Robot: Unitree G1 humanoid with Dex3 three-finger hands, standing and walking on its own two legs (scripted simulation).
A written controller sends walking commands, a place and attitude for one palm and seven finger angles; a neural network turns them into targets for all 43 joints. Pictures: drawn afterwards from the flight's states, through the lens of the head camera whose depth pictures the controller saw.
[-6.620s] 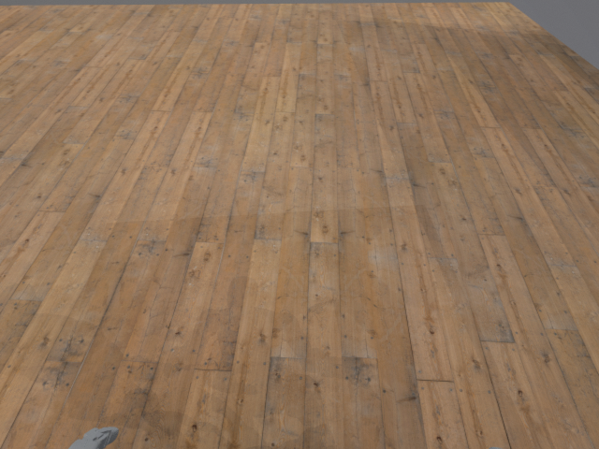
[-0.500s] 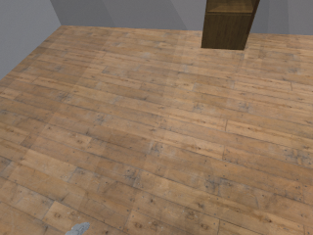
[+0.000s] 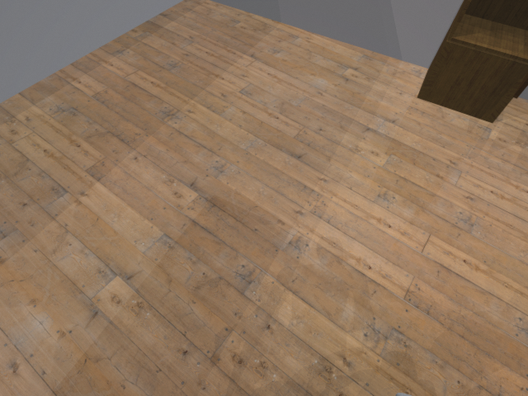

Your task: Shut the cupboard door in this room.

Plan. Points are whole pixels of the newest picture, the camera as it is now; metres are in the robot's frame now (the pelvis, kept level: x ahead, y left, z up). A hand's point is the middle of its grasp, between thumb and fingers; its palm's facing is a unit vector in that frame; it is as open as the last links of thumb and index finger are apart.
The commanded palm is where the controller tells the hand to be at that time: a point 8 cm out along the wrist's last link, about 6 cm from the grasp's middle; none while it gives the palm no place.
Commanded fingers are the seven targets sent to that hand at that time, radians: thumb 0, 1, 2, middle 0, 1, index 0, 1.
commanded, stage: turn or walk to find it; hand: left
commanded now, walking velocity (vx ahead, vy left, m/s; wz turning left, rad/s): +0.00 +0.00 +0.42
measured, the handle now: out of the picture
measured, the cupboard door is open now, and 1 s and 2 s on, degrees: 78 78 78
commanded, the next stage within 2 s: stand and wait in 0.20 s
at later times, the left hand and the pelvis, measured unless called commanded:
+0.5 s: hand out of the picture +0.07 +0.15 -0.14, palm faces +0.13 -0.96 -0.26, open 7.4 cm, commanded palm none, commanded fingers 0.00 0.90 0.90 -0.20 -0.30 -0.20 -0.30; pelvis +0.02 -0.05 +0.01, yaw +8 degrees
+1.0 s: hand out of the picture -0.03 +0.19 -0.16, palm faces +0.33 -0.91 -0.23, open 7.4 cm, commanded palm none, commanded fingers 0.00 0.90 0.90 -0.20 -0.30 -0.20 -0.30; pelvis +0.00 -0.02 +0.01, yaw +17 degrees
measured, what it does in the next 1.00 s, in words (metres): steps on the spot, turning left: right foot, then left foot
